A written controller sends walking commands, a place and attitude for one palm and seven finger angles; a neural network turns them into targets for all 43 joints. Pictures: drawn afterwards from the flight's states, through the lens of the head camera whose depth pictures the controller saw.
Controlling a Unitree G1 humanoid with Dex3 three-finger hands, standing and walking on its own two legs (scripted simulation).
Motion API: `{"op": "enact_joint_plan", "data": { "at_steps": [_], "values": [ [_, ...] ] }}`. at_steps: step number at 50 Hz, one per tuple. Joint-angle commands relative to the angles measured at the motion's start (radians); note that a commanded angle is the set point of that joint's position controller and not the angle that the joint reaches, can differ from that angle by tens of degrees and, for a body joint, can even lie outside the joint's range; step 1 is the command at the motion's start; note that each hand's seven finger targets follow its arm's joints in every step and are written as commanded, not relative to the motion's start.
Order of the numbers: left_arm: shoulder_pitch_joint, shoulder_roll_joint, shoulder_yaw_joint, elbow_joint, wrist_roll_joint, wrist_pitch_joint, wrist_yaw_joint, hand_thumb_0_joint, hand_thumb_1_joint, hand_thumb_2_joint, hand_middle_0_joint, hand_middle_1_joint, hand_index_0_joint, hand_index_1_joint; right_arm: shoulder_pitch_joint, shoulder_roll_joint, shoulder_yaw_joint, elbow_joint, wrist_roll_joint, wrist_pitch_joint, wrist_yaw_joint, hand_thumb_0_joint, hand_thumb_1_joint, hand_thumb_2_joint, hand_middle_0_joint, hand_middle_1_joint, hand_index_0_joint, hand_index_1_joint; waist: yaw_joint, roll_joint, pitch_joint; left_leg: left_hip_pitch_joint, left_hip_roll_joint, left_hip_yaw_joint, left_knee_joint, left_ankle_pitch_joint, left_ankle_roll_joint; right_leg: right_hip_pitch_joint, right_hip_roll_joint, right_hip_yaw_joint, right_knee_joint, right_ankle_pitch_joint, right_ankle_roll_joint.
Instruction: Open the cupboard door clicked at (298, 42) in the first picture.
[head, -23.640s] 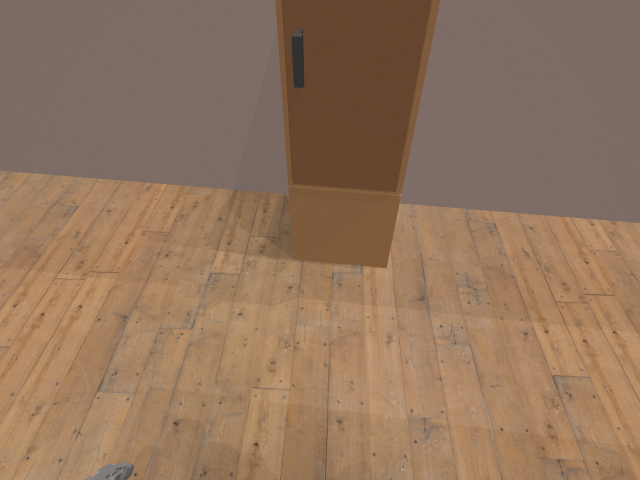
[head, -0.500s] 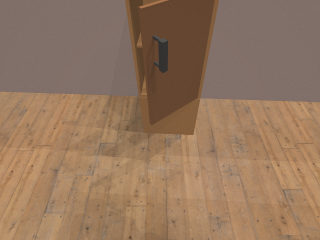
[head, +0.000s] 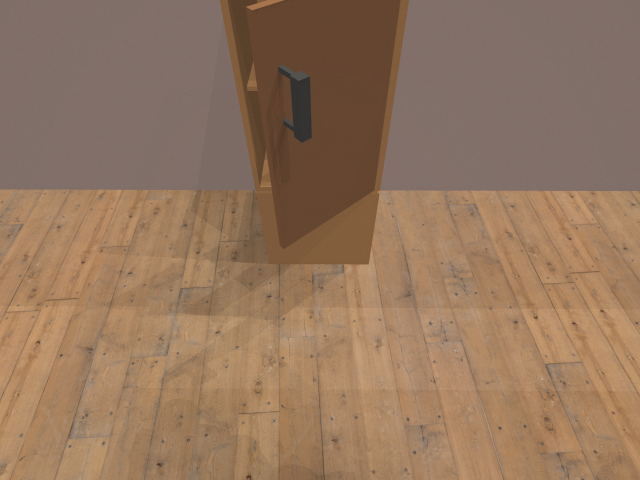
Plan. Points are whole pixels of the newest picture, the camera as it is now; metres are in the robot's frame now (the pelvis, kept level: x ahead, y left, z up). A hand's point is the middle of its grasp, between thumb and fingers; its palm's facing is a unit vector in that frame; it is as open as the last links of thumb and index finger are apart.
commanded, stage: walk to a spot facing it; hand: left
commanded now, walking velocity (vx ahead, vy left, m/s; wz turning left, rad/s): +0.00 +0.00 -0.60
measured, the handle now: (293, 103) +0.72 +0.10 +0.08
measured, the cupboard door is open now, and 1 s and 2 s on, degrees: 41 41 41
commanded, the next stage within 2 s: none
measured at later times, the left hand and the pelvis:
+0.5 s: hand out of the picture +0.11 +0.17 -0.17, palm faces -0.20 -0.94 -0.29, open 7.3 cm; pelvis -0.02 -0.02 -0.02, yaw -14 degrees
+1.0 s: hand (227, 463) +0.17 +0.16 -0.18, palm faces -0.43 -0.88 -0.20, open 7.3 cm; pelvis +0.00 +0.00 +0.00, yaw -31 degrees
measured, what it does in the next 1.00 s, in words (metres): steps on the spot, turning right: right foot, then left foot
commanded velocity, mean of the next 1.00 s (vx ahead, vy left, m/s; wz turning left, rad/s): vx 0.00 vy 0.00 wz -0.60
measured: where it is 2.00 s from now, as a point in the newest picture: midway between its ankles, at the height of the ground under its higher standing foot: outside the picture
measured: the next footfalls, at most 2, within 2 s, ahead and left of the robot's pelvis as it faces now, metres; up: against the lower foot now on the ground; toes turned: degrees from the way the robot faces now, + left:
right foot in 0.44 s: +0.00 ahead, -0.13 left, +0.00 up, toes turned -16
left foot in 0.84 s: +0.09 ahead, +0.10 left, +0.00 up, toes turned -25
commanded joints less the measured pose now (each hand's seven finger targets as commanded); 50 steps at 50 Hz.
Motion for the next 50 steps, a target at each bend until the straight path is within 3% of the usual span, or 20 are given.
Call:
{"op": "enact_joint_plan", "data": {
  "at_steps": [1,6,8,10,13,18,20,21,22,24,25,30,36,39,40,41,42,43,46,50],
  "values": [
    [0.037,0.183,0.051,-0.074,0.002,0.008,0.008,0.000,0.900,0.900,-0.200,-0.300,-0.200,-0.300,0.079,-0.089,-0.037,-0.057,0.001,0.005,-0.013,0.000,-0.900,-0.900,0.200,0.300,0.200,0.300,-0.012,-0.109,-0.065,-0.049,0.036,0.021,0.105,0.066,0.021,0.009,-0.223,0.246,-0.050,0.400,-0.052],
    [-0.009,0.154,0.062,-0.125,0.002,0.019,0.001,0.000,0.900,0.900,-0.200,-0.300,-0.200,-0.300,0.128,-0.081,-0.048,-0.075,-0.001,0.000,-0.017,0.000,-0.900,-0.900,0.200,0.300,0.200,0.300,-0.041,-0.037,-0.044,0.022,0.079,-0.013,0.035,0.048,0.038,-0.149,-0.163,0.243,0.013,0.266,-0.038],
    [-0.028,0.091,0.053,-0.164,-0.002,0.024,-0.012,0.000,0.900,0.900,-0.200,-0.300,-0.200,-0.300,0.156,-0.151,-0.062,-0.081,-0.013,-0.010,-0.023,0.000,-0.900,-0.900,0.200,0.300,0.200,0.300,-0.047,0.218,-0.051,0.086,0.292,-0.203,-0.114,0.204,0.143,-0.280,-0.021,0.079,0.305,0.016,0.036],
    [-0.053,0.096,0.066,-0.184,0.006,0.037,-0.018,0.000,0.900,0.900,-0.200,-0.300,-0.200,-0.300,0.181,-0.137,-0.056,-0.085,-0.019,-0.022,-0.031,0.000,-0.900,-0.900,0.200,0.300,0.200,0.300,-0.040,0.185,-0.031,0.069,0.379,-0.225,-0.140,0.393,0.230,-0.375,-0.040,0.115,0.656,-0.311,0.056],
    [-0.033,0.055,0.067,-0.187,0.006,0.038,-0.034,0.000,0.900,0.900,-0.200,-0.300,-0.200,-0.300,0.097,-0.126,-0.058,-0.127,-0.021,-0.029,-0.030,0.000,-0.900,-0.900,0.200,0.300,0.200,0.300,0.003,0.082,-0.023,0.050,0.312,-0.069,-0.085,0.438,0.196,-0.366,-0.074,0.075,0.641,-0.258,0.070],
    [-0.024,0.044,0.059,-0.207,0.004,0.026,-0.042,0.000,0.900,0.900,-0.200,-0.300,-0.200,-0.300,0.119,-0.150,-0.073,-0.129,-0.023,-0.020,-0.014,0.000,-0.900,-0.900,0.200,0.300,0.200,0.300,-0.017,0.168,-0.050,0.047,0.278,0.045,0.015,0.413,0.132,-0.208,-0.054,-0.028,0.331,-0.197,0.065],
    [0.057,0.065,0.071,-0.188,0.004,0.020,-0.041,0.000,0.900,0.900,-0.200,-0.300,-0.200,-0.300,0.087,-0.158,-0.081,-0.145,-0.014,-0.014,-0.009,0.000,-0.900,-0.900,0.200,0.300,0.200,0.300,0.028,0.122,-0.078,-0.031,0.252,0.091,0.132,0.318,0.084,-0.050,-0.044,-0.038,0.152,-0.015,0.051],
    [0.124,0.132,0.085,-0.169,0.010,0.009,-0.034,0.000,0.900,0.900,-0.200,-0.300,-0.200,-0.300,0.069,-0.132,-0.081,-0.162,-0.002,-0.010,-0.004,0.000,-0.900,-0.900,0.200,0.300,0.200,0.300,0.065,-0.037,-0.104,-0.146,0.188,0.133,0.307,0.159,0.032,0.082,-0.122,0.076,0.016,0.179,0.018],
    [0.168,0.263,0.115,-0.164,0.019,-0.001,-0.015,0.000,0.900,0.900,-0.200,-0.300,-0.200,-0.300,0.032,-0.043,-0.063,-0.221,0.007,-0.006,0.005,0.000,-0.900,-0.900,0.200,0.300,0.200,0.300,0.090,-0.384,-0.103,-0.416,0.021,0.156,0.592,-0.352,-0.025,0.177,-0.398,0.514,-0.082,0.461,-0.104],
    [0.157,0.268,0.107,-0.168,0.001,0.007,0.002,0.000,0.900,0.900,-0.200,-0.300,-0.200,-0.300,0.011,-0.063,-0.066,-0.230,0.010,0.016,0.006,0.000,-0.900,-0.900,0.200,0.300,0.200,0.300,0.077,-0.258,-0.077,-0.440,0.039,-0.045,0.790,-0.364,-0.010,0.052,-0.420,0.495,-0.101,0.251,-0.204],
    [0.087,0.214,0.103,-0.194,0.007,0.010,0.012,0.000,0.900,0.900,-0.200,-0.300,-0.200,-0.300,-0.034,-0.060,-0.067,-0.229,0.007,0.012,0.006,0.000,-0.900,-0.900,0.200,0.300,0.200,0.300,0.057,-0.253,-0.043,-0.477,0.044,-0.075,0.794,-0.287,-0.009,0.025,-0.339,0.484,-0.091,0.211,-0.175],
    [0.062,0.179,0.087,-0.216,0.010,-0.003,0.014,0.000,0.900,0.900,-0.200,-0.300,-0.200,-0.300,-0.022,-0.033,-0.060,-0.217,0.008,0.012,0.009,0.000,-0.900,-0.900,0.200,0.300,0.200,0.300,0.014,-0.120,-0.128,-0.369,0.005,-0.061,0.652,-0.176,-0.030,0.029,-0.259,0.379,-0.023,0.414,-0.141],
    [0.077,0.193,0.094,-0.221,0.014,0.005,0.004,0.000,0.900,0.900,-0.200,-0.300,-0.200,-0.300,-0.067,-0.038,-0.061,-0.253,0.015,0.003,0.003,0.000,-0.900,-0.900,0.200,0.300,0.200,0.300,0.028,-0.183,-0.108,-0.306,-0.041,-0.068,0.435,-0.187,-0.019,0.013,-0.233,0.456,-0.023,0.395,-0.144],
    [0.026,0.186,0.093,-0.234,0.009,0.011,0.002,0.000,0.900,0.900,-0.200,-0.300,-0.200,-0.300,0.011,-0.047,-0.060,-0.241,0.020,-0.008,-0.005,0.000,-0.900,-0.900,0.200,0.300,0.200,0.300,-0.020,-0.164,-0.121,-0.141,-0.054,-0.079,0.202,-0.094,-0.008,-0.077,-0.205,0.468,0.028,0.378,-0.101],
    [-0.002,0.173,0.089,-0.245,0.003,0.015,0.000,0.000,0.900,0.900,-0.200,-0.300,-0.200,-0.300,0.061,-0.058,-0.061,-0.225,0.019,-0.016,-0.009,0.000,-0.900,-0.900,0.200,0.300,0.200,0.300,-0.051,-0.138,-0.127,-0.006,-0.043,-0.072,0.071,0.002,-0.005,-0.170,-0.170,0.439,0.063,0.303,-0.057],
    [0.000,0.120,0.077,-0.259,-0.007,0.018,-0.004,0.000,0.900,0.900,-0.200,-0.300,-0.200,-0.300,0.094,-0.121,-0.070,-0.216,0.010,-0.027,-0.016,0.000,-0.900,-0.900,0.200,0.300,0.200,0.300,-0.065,0.036,-0.137,0.130,0.094,-0.207,-0.077,-0.002,0.032,-0.321,-0.064,0.356,0.166,0.101,-0.001],
    [0.015,0.072,0.066,-0.282,-0.014,0.018,-0.019,0.000,0.900,0.900,-0.200,-0.300,-0.200,-0.300,0.109,-0.223,-0.087,-0.228,-0.006,-0.033,-0.019,0.000,-0.900,-0.900,0.200,0.300,0.200,0.300,-0.059,0.344,-0.130,0.172,0.372,-0.485,-0.168,0.113,0.132,-0.468,0.054,0.166,0.421,-0.349,0.073],
    [-0.025,0.116,0.068,-0.286,-0.001,0.018,-0.022,0.000,0.900,0.900,-0.200,-0.300,-0.200,-0.300,0.110,-0.224,-0.082,-0.239,-0.010,-0.026,-0.023,0.000,-0.900,-0.900,0.200,0.300,0.200,0.300,-0.068,0.247,-0.106,0.068,0.433,-0.487,-0.143,0.200,0.206,-0.438,-0.005,0.156,0.604,-0.389,0.087],
    [0.014,0.111,0.087,-0.251,0.011,0.026,-0.042,0.000,0.900,0.900,-0.200,-0.300,-0.200,-0.300,0.012,-0.148,-0.053,-0.275,-0.021,-0.035,-0.024,0.000,-0.900,-0.900,0.200,0.300,0.200,0.300,0.008,0.172,-0.060,-0.034,0.291,-0.257,-0.093,0.409,0.181,-0.429,-0.036,0.130,0.826,-0.245,0.112],
    [0.010,0.078,0.072,-0.262,0.003,0.036,-0.057,0.000,0.900,0.900,-0.200,-0.300,-0.200,-0.300,0.048,-0.134,-0.049,-0.265,-0.017,-0.034,-0.020,0.000,-0.900,-0.900,0.200,0.300,0.200,0.300,0.002,0.175,-0.086,0.026,0.218,-0.081,-0.058,0.431,0.143,-0.419,-0.058,0.061,0.760,-0.178,0.129]
  ]
}}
